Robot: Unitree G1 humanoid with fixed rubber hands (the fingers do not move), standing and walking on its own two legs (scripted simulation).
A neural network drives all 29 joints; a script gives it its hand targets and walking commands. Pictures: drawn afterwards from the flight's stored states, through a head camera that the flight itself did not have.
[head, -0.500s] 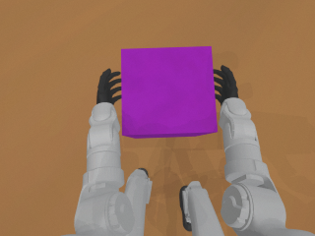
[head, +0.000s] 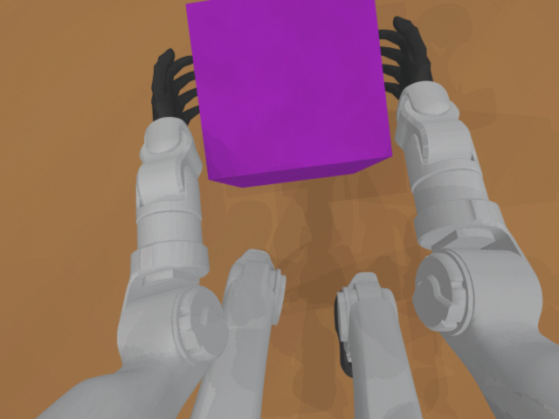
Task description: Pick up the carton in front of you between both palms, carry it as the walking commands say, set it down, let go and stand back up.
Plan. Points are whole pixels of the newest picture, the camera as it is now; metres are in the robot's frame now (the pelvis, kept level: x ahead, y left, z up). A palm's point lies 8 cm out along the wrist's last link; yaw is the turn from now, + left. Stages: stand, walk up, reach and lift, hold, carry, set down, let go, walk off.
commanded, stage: set down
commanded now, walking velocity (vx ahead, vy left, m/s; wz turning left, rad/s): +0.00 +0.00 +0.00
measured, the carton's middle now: (290, 109) +0.52 +0.09 -0.19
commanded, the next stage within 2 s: none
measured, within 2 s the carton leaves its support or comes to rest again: rests again in 1.04 s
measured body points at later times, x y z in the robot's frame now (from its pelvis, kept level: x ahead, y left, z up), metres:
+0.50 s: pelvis -0.01 -0.01 -0.09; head +0.37 +0.02 +0.15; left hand +0.48 +0.25 -0.27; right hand +0.59 -0.03 -0.27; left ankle +0.12 +0.14 -0.48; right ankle +0.07 -0.12 -0.48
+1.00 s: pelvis -0.01 -0.02 -0.11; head +0.38 +0.00 +0.12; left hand +0.48 +0.25 -0.29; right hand +0.59 -0.04 -0.31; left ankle +0.12 +0.14 -0.48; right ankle +0.07 -0.12 -0.48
